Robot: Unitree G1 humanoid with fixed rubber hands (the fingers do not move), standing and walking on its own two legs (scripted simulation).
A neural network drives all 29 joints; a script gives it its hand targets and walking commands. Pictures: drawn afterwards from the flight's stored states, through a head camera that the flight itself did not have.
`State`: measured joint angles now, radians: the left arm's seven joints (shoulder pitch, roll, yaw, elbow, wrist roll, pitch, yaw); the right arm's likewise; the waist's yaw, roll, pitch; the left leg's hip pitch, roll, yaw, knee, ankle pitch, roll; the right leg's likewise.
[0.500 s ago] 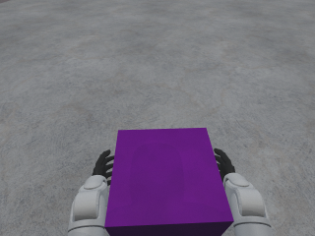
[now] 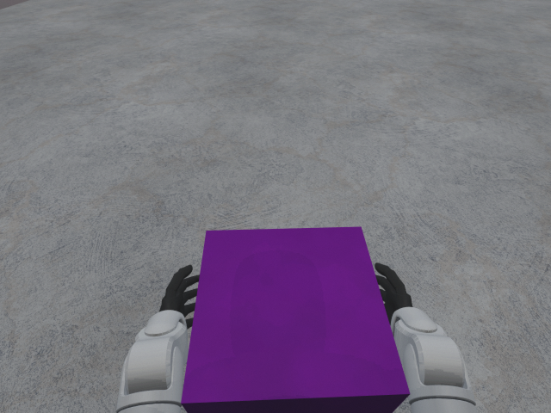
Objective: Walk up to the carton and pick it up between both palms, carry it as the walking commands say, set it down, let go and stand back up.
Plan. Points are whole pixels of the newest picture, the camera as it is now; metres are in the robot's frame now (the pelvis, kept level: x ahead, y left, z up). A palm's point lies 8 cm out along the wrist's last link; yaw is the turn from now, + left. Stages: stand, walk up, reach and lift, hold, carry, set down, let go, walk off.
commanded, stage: carry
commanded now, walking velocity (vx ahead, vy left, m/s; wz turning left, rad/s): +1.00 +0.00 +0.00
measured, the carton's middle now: (286, 345) +0.25 +0.00 -0.02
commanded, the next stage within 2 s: none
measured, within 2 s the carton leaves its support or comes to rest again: neither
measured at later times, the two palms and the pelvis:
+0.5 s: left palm (178, 236) +0.38 +0.17 +0.08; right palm (372, 234) +0.38 -0.15 +0.07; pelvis +0.16 +0.01 -0.01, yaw +2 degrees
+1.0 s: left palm (187, 139) +0.70 +0.21 +0.07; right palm (317, 125) +0.75 -0.10 +0.07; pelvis +0.52 +0.02 -0.03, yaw +5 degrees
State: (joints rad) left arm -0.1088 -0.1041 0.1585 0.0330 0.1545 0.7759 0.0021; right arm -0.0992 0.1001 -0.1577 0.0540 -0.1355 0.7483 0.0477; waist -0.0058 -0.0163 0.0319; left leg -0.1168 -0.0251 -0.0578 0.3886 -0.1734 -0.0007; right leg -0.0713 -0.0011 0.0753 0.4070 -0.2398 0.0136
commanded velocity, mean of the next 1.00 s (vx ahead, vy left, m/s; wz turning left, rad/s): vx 1.00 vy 0.00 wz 0.00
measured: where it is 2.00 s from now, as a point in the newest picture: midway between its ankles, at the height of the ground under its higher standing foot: (261, 219)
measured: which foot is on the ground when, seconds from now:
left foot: down 0.00-0.64, up 0.66-0.96, down 0.98-1.00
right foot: down 0.00-0.30, up 0.32-0.58, down 0.60-1.00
